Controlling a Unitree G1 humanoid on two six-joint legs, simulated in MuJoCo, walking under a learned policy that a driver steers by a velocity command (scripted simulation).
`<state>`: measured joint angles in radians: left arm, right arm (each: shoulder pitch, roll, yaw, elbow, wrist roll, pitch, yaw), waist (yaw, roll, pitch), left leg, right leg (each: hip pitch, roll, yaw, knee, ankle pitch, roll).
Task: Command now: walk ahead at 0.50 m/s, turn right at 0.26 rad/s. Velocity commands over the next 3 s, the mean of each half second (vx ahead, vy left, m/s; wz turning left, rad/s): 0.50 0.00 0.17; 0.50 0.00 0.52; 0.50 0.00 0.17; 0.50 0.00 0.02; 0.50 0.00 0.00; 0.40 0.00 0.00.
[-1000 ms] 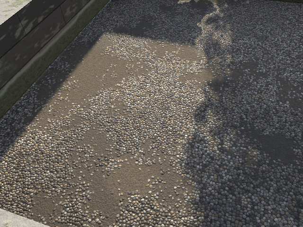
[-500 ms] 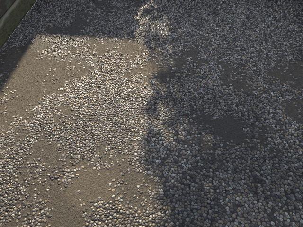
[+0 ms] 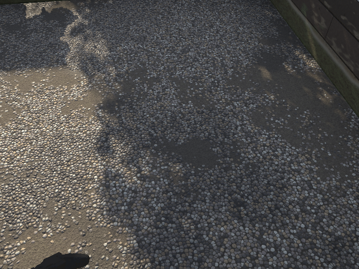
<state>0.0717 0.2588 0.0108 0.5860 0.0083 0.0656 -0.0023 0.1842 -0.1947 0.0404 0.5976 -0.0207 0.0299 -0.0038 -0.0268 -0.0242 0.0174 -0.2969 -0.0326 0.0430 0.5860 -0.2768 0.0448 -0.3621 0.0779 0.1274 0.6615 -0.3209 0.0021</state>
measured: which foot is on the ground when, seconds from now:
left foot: down 0.00-1.00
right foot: down 0.00-1.00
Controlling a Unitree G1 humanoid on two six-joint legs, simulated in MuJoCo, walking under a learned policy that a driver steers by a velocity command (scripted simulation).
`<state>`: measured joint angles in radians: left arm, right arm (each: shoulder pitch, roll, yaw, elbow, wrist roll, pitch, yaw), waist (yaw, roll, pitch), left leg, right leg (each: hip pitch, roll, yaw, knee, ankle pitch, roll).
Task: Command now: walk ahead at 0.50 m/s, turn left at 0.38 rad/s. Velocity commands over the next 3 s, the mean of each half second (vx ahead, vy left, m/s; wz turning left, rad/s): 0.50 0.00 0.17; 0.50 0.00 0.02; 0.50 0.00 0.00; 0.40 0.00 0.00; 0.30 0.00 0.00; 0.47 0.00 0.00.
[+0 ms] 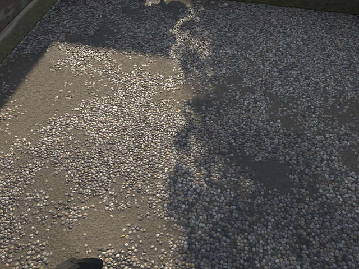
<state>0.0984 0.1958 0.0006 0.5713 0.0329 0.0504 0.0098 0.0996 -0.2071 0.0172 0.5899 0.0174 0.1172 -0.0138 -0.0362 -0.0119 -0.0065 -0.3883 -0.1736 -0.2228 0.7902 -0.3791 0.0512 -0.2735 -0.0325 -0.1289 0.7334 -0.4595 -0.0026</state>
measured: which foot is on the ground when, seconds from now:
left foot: down 0.00-1.00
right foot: down 0.00-1.00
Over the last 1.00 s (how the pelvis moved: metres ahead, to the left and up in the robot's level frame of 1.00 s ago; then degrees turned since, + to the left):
0.04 0.00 -0.02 21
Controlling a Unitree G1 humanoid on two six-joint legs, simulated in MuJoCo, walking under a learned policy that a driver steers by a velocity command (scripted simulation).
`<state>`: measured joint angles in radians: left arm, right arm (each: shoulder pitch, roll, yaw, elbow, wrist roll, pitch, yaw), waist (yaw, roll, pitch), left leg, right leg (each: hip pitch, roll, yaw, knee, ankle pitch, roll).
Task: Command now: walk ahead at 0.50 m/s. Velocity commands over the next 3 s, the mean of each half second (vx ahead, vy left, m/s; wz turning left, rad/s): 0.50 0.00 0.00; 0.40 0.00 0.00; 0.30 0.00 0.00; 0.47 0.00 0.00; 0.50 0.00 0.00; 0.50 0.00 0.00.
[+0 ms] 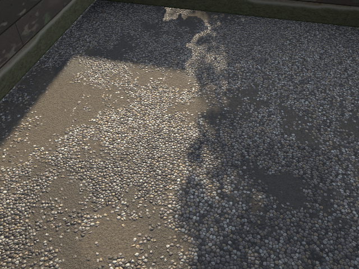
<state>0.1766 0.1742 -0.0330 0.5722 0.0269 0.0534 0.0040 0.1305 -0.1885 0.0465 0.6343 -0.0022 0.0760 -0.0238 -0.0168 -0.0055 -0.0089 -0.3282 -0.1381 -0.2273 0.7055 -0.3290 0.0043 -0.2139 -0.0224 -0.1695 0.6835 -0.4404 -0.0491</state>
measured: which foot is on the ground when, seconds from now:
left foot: down 0.00-1.00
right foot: down 0.00-1.00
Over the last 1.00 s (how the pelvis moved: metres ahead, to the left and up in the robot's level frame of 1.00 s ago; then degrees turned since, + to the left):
-0.01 -0.03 0.01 2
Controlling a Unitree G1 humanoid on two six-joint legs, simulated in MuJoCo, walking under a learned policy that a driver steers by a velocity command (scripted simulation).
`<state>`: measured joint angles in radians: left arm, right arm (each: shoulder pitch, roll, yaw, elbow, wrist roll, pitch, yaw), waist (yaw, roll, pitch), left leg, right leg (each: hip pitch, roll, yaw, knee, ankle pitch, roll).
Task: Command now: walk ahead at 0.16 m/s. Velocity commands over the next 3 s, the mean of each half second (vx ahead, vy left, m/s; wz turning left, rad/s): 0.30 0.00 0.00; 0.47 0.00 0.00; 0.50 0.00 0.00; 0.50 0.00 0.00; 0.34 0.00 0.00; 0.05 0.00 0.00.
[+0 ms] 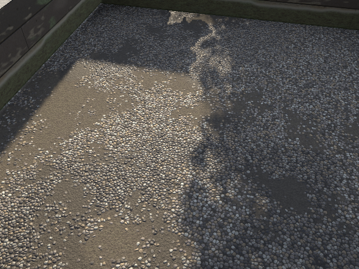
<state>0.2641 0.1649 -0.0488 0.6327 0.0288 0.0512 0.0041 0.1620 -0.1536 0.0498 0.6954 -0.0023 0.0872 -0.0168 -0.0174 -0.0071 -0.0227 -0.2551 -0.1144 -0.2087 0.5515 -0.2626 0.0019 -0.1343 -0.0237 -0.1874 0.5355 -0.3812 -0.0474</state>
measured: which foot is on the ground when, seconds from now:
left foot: down 0.00-1.00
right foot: down 0.00-1.00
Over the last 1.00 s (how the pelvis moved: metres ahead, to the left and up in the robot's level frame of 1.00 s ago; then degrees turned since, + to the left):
0.01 0.00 0.01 1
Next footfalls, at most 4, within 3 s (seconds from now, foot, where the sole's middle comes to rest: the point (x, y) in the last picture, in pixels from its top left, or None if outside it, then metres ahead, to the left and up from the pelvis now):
none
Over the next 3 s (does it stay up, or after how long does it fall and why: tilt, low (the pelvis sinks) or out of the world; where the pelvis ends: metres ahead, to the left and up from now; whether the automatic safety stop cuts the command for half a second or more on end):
stays up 0.01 0.00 0.01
